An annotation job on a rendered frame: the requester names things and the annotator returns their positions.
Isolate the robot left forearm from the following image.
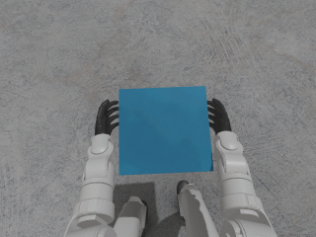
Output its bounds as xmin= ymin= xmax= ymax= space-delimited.
xmin=63 ymin=133 xmax=118 ymax=237

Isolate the right robot thigh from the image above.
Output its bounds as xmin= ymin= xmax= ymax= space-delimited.
xmin=177 ymin=189 xmax=219 ymax=237

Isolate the robot right hand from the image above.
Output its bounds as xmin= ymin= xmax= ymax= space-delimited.
xmin=206 ymin=98 xmax=232 ymax=135

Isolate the robot right upper arm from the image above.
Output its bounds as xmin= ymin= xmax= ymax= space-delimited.
xmin=219 ymin=218 xmax=277 ymax=237

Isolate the carton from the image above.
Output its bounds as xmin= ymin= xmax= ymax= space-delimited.
xmin=118 ymin=86 xmax=214 ymax=176

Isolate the robot right foot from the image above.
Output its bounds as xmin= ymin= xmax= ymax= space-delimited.
xmin=177 ymin=180 xmax=189 ymax=222

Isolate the robot right forearm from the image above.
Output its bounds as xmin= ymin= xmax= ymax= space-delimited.
xmin=213 ymin=130 xmax=276 ymax=233

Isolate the robot left upper arm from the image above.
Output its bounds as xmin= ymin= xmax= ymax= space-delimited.
xmin=65 ymin=224 xmax=118 ymax=237

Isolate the robot left hand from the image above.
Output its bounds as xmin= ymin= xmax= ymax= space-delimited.
xmin=95 ymin=99 xmax=119 ymax=135

